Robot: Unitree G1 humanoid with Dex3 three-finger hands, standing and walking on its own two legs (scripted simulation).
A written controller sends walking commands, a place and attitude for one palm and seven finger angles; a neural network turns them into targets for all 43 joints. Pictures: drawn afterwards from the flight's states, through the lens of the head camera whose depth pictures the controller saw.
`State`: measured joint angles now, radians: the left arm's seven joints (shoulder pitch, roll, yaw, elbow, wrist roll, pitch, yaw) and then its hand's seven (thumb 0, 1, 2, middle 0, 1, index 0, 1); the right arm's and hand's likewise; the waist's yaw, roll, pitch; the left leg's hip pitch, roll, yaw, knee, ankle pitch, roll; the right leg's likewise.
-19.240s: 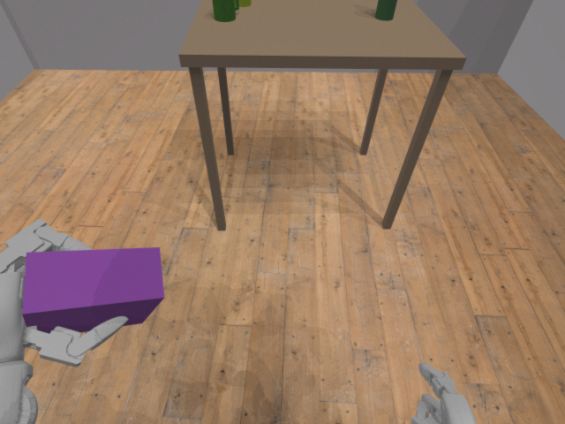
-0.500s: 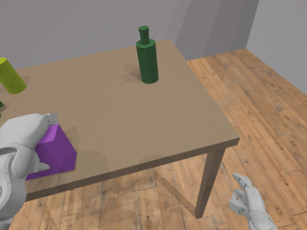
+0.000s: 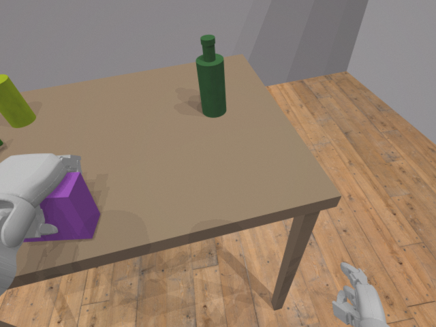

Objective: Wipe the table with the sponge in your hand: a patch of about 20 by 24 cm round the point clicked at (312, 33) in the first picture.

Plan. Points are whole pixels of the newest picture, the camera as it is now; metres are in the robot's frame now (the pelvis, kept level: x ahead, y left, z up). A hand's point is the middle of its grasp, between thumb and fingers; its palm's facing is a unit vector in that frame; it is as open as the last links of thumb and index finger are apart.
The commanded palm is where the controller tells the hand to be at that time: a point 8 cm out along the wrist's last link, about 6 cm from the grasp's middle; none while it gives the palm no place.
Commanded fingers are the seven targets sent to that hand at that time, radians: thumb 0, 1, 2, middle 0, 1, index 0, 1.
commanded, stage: move the sponge above the wiping area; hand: left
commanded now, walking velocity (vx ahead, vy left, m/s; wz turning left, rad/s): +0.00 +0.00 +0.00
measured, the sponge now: (54, 214) +0.23 +0.34 +0.10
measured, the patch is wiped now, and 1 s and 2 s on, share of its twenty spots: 0.15 0.20 0.20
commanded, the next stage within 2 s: none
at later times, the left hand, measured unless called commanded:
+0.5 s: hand (58, 188) +0.24 +0.31 +0.16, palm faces +0.06 +0.04 -1.00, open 9.7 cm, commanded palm +0.21 +0.34 +0.25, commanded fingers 0.00 0.10 1.30 -1.20 -1.60 -1.20 -1.60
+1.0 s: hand (41, 166) +0.25 +0.32 +0.20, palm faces +0.20 +0.07 -0.98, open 9.6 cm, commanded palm +0.21 +0.35 +0.25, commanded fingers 0.00 0.10 1.30 -1.20 -1.60 -1.20 -1.60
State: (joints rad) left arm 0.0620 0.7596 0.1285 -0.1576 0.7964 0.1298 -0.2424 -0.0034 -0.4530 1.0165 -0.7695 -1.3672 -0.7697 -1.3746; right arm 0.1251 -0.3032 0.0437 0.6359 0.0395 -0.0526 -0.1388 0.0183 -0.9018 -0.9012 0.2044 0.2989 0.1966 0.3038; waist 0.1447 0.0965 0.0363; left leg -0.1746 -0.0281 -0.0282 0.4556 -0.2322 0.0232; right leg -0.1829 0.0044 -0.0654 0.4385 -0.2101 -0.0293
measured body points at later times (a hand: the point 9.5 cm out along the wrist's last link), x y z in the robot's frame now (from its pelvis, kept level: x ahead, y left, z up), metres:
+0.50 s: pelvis +0.01 +0.01 +0.00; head +0.01 -0.02 +0.45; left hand +0.23 +0.30 +0.22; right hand +0.25 -0.18 -0.08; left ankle +0.01 +0.11 -0.74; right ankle +0.02 -0.10 -0.74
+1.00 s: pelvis +0.01 +0.01 +0.00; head +0.01 -0.02 +0.45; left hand +0.23 +0.31 +0.26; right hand +0.25 -0.19 -0.08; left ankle +0.01 +0.11 -0.74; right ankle +0.02 -0.10 -0.74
